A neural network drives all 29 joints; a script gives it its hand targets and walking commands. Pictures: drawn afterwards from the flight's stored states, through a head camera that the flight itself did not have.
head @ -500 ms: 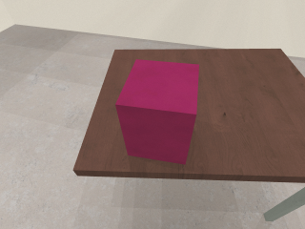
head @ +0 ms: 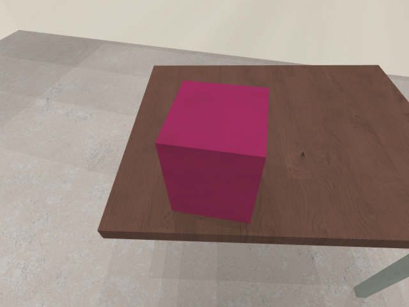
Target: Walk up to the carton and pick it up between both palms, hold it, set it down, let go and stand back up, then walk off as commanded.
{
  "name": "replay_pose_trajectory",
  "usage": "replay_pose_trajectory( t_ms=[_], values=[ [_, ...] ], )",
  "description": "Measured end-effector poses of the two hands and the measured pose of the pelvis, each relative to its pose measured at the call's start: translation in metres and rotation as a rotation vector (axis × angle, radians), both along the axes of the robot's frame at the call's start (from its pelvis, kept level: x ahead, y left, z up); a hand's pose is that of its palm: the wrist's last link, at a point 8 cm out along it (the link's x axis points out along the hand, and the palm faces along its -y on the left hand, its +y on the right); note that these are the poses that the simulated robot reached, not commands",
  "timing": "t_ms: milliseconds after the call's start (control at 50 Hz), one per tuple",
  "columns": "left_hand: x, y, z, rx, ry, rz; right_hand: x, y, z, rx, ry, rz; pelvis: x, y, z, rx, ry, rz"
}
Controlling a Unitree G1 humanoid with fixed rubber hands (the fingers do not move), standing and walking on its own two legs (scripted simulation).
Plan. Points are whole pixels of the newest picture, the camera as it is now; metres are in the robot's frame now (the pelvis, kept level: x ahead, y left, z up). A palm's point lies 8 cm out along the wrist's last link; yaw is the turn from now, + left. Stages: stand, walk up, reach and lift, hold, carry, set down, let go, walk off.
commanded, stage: stand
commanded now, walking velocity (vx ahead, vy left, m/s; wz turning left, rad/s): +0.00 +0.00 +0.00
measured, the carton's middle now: (217, 153) +0.46 -0.01 +0.03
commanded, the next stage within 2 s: walk off in 0.04 s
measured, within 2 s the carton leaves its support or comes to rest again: neither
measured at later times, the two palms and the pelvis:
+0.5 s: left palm out of the picture +0.06 +0.32 -0.14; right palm out of the picture +0.03 -0.30 -0.13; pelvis -0.05 +0.02 -0.03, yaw +0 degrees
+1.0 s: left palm out of the picture -0.10 +0.31 -0.12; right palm out of the picture -0.13 -0.31 -0.13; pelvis -0.21 +0.01 -0.03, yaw -5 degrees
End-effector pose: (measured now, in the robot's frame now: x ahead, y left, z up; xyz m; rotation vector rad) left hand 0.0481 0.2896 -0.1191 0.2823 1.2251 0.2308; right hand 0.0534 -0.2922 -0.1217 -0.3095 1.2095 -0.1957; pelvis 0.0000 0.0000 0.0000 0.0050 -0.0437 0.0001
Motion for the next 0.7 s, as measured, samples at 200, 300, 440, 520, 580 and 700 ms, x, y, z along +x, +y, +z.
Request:
replay_pose_trajectory(
  t_ms=[200, 300, 440, 520, 580, 700],
  values=[
    [0.0, 0.001, -0.001, -0.002, 0.002, 0.003, 0.0, -0.001, 0.002, -0.006, -0.002, -0.004, 0.001, 0.001, 0.0, 0.0, -0.001, 0.0],
    [0.0, 0.004, -0.001, 0.012, 0.001, 0.001, -0.002, -0.002, -0.001, -0.004, 0.006, -0.016, -0.005, 0.001, -0.003, 0.0, 0.01, 0.0],
    [0.004, 0.019, -0.01, 0.044, -0.044, -0.054, -0.011, -0.011, -0.008, -0.054, -0.014, -0.006, -0.039, 0.008, -0.02, -0.012, 0.012, -0.005],
    [0.012, 0.033, -0.018, 0.039, -0.096, -0.099, -0.035, -0.008, -0.006, -0.095, -0.017, -0.007, -0.061, 0.023, -0.03, -0.006, 0.002, -0.006],
    [0.016, 0.039, -0.018, 0.04, -0.137, -0.121, -0.064, -0.001, 0.0, -0.105, -0.002, -0.018, -0.076, 0.031, -0.03, -0.003, -0.01, -0.024],
    [-0.007, 0.046, -0.008, 0.051, -0.123, -0.158, -0.106, 0.006, 0.019, -0.134, -0.005, -0.034, -0.103, 0.033, -0.017, -0.031, 0.014, -0.052]
  ],
)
